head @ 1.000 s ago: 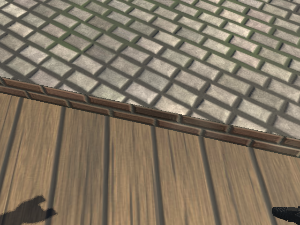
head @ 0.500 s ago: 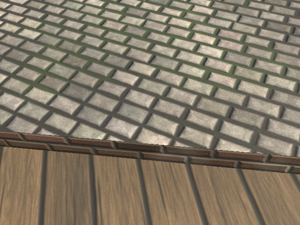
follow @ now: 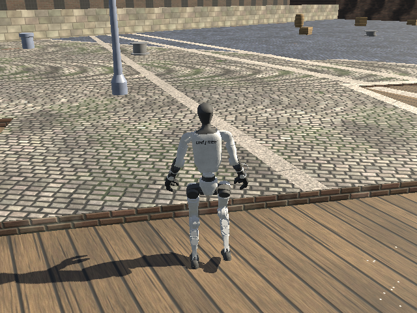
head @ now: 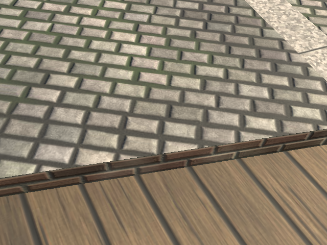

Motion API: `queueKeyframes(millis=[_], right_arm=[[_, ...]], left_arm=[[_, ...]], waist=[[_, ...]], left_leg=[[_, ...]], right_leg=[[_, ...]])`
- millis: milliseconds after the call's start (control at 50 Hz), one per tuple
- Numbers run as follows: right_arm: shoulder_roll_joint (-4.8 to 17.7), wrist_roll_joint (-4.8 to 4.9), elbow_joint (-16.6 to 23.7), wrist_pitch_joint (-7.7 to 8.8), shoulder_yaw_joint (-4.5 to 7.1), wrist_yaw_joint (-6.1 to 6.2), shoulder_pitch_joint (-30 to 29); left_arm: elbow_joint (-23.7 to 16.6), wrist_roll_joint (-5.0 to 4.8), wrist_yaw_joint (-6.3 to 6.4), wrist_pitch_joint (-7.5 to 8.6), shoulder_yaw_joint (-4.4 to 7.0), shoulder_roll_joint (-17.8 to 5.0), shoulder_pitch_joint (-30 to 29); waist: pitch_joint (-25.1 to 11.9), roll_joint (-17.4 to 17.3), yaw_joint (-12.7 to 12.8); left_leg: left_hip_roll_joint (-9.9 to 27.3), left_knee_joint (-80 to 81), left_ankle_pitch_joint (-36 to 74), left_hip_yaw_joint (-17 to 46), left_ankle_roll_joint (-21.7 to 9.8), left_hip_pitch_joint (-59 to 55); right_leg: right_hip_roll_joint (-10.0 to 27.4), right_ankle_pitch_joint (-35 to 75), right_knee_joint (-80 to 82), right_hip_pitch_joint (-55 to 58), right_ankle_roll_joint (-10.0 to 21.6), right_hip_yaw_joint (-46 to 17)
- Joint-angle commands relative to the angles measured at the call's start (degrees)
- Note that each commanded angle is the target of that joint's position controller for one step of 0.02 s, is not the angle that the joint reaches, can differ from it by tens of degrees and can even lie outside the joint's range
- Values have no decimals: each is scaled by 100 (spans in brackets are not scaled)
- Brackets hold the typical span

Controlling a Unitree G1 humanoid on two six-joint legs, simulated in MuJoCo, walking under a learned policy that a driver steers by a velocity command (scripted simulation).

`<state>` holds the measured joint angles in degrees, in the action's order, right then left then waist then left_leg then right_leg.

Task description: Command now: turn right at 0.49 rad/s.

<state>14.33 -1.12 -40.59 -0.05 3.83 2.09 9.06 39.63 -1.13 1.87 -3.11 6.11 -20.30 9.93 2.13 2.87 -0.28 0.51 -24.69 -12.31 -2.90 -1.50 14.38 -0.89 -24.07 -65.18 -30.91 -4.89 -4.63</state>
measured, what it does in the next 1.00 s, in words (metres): walks ahead, turning left: right foot, then left foot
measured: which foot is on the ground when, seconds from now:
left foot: down 0.00-0.24, up 0.26-0.52, down 0.54-1.00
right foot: up 0.00-0.16, down 0.18-0.54, up 0.56-1.00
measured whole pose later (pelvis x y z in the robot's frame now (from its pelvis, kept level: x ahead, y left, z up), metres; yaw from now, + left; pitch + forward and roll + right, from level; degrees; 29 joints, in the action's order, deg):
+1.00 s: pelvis +0.22 +0.05 -0.02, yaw +25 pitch +2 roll -1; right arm 16.3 -0.5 -52.3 2.7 2.9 0.2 28.9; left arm 38.9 1.9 -2.0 1.9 1.5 -15.9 1.2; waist 2.4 1.3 -5.1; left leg -4.9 -14.7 -23.8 13.1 -5.8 -8.8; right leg -0.8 -5.4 -32.1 -31.1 0.6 1.5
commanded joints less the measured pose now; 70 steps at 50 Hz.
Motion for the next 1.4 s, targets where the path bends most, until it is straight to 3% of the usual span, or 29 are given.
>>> queueKeyframes(millis=[20,120,160,180,200,220,240,280,380,400,480,520,540,560,580,620,680,740,920,980,1020,1040,1060,1080,1120,1160,1260,1340,1400], right_arm=[[928,11,328,22,231,94,-14],[944,133,200,-9,179,-89,-87],[759,233,89,17,68,-182,-104],[681,223,-35,79,18,-235,197],[511,19,12,148,-65,-307,295],[346,44,34,189,-101,-320,555],[710,65,26,135,-46,-267,199],[922,140,92,37,46,-165,-116],[833,210,225,-148,128,-170,50],[593,-103,165,-229,50,-364,227],[723,75,194,-263,99,-647,291],[690,7,-139,-183,115,-608,1099],[955,-66,-412,-108,201,-536,1783],[1704,-60,-283,2,312,-489,2126],[1794,-65,-109,-12,330,-455,1796],[1298,35,-69,-12,192,-383,1224],[1108,94,-178,173,117,-310,1273],[1138,141,-444,280,143,-329,1708],[1134,66,-871,298,133,-176,2200],[1194,74,-882,380,118,-142,1732],[1244,34,-964,420,112,-172,1649],[859,11,-863,433,9,-184,1769],[378,154,-781,410,-67,-216,2424],[775,-65,-865,418,-49,-206,2154],[843,-119,-755,436,-68,-267,1287],[743,-194,-650,397,-117,-302,1037],[456,-242,-400,326,-277,-373,380],[343,-163,-35,339,-400,-369,-717],[364,-54,-24,354,-421,-257,-634]], left_arm=[[-600,12,-26,81,10,-211,-317],[-518,125,-101,139,-151,32,-124],[-253,165,-122,154,-148,66,312],[-275,195,-96,155,-112,-180,338],[-343,234,-22,139,-35,-643,512],[-361,301,-3,107,-47,-689,18],[-473,281,-55,155,-92,-360,-340],[-410,285,-55,224,-32,-473,-295],[-383,189,88,306,34,-498,102],[-243,373,-1,226,-69,-384,487],[-355,381,-179,204,5,-553,-229],[-348,308,-192,208,6,-490,-469],[-371,339,-212,215,-74,-196,-472],[-701,400,-247,205,-244,338,-667],[-847,429,-263,237,-207,49,-782],[-584,264,-369,378,-93,-391,-682],[-172,431,-413,434,-115,-281,-199],[-162,393,-423,386,-168,-127,-294],[-669,301,-453,531,-323,-48,-1778],[-385,294,-335,602,-289,-185,-856],[142,285,-162,670,-160,-448,768],[245,387,-77,697,-81,-818,1645],[394,466,-117,678,46,-1382,1700],[403,251,-209,632,-42,-873,1189],[344,190,-275,662,-188,-230,461],[551,186,-261,725,-273,-62,561],[888,147,-241,778,-212,-277,1055],[934,172,-221,724,-153,-367,1206],[947,212,-216,684,-124,-333,1309]], waist=[[-519,-1101,-147],[-726,-1255,-79],[-608,-1113,189],[-636,-921,143],[-910,-68,11],[-898,850,-338],[-677,642,-140],[-380,743,15],[-383,943,256],[-311,554,263],[-25,765,-13],[-155,349,-485],[-120,-756,-734],[-60,-2291,-769],[246,-1792,-648],[749,-933,-266],[291,-771,-154],[88,-660,-175],[456,-903,-554],[112,-942,-64],[-766,-811,648],[-1459,-247,898],[-1729,1457,412],[-1090,638,210],[-205,-159,58],[-162,58,-91],[-67,86,-85],[15,151,180],[-388,283,200]], left_leg=[[1435,789,1719,1058,-1213,-1045],[1319,556,1897,886,-1193,-601],[1108,284,1656,814,-898,-150],[975,202,1291,818,-515,246],[604,-426,128,553,-70,678],[335,-338,-1009,253,224,633],[300,-454,-749,228,370,258],[132,-819,-168,122,337,626],[190,-2837,-2017,196,195,1568],[111,-2826,-2210,169,62,1427],[9,-1667,-1375,-160,-203,390],[-347,-573,-682,-421,-302,-1063],[21,184,-1412,516,-443,-1787],[1797,1386,-3069,3681,-942,-2045],[2085,2076,-3394,4849,-1454,-1434],[1576,1875,-2762,3549,-1265,-1064],[914,1655,-145,2385,-965,-1551],[802,1433,942,2081,-1025,-1879],[786,1178,2386,2272,-1069,-1653],[788,756,4094,2018,-725,-1374],[435,-1163,4940,1566,-505,-1234],[120,-2781,3254,1320,-432,-521],[-1049,-4582,-1326,944,-184,1184],[-696,-4860,-1334,1290,-338,1624],[-130,-4471,-485,933,-318,1588],[84,-4065,-381,792,-184,1383],[181,-2956,-380,388,239,1495],[14,-1516,443,155,422,1123],[-171,-1357,590,154,365,509]], right_leg=[[223,117,496,-466,-137,66],[166,152,2686,1228,60,445],[15,1515,4467,2348,269,608],[259,2126,4721,3048,412,265],[1246,3765,4442,3661,667,-680],[1781,3383,4279,2900,1303,-802],[1484,2216,4439,2299,1398,-630],[1168,1374,4511,2278,1126,-443],[2165,2253,4634,2495,1789,-943],[2208,2138,4767,2465,1805,-767],[1691,-184,5075,1812,1254,-74],[1355,-701,4273,1088,983,511],[908,-927,2724,327,758,1130],[127,-1544,756,-1145,451,1309],[2,-1181,459,-1587,534,353],[443,208,571,-1291,581,240],[416,1084,814,-790,455,368],[323,1310,920,-1020,349,475],[82,1947,2900,-719,332,648],[-160,1943,3401,956,676,795],[-177,1767,3684,2768,982,771],[999,399,3842,3873,1218,-581],[2320,-19,4763,4658,2037,-3757],[2134,-441,5253,3972,2039,-4342],[1600,726,5197,2847,1940,-2568],[1136,2235,5239,2516,1797,-1749],[901,3242,5376,2121,1966,-1142],[615,3411,5289,1790,1687,-929],[699,4081,4728,1901,1521,-1039]])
